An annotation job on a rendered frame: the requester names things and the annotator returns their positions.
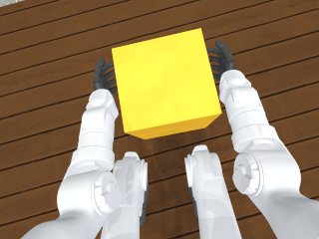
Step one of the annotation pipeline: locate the right robot upper arm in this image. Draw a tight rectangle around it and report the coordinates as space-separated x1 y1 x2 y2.
232 149 319 239

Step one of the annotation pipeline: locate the robot right thigh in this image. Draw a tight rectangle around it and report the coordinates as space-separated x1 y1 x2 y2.
184 149 242 239

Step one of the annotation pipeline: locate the right robot foot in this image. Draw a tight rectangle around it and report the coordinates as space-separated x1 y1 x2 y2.
187 185 198 218

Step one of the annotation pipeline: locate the left robot forearm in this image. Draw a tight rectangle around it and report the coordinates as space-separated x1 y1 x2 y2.
57 89 119 210

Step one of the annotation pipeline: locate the right robot forearm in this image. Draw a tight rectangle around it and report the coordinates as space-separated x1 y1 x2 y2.
219 70 301 184

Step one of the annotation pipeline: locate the right robot hand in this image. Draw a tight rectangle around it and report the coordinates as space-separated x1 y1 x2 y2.
206 41 236 81

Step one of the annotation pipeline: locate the left robot upper arm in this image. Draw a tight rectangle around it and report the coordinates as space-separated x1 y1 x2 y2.
21 168 122 239

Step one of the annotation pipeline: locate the left robot hand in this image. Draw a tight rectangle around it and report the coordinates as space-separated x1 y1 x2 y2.
93 58 118 95

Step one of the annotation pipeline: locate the carton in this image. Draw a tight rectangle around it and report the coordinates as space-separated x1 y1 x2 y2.
112 28 222 139

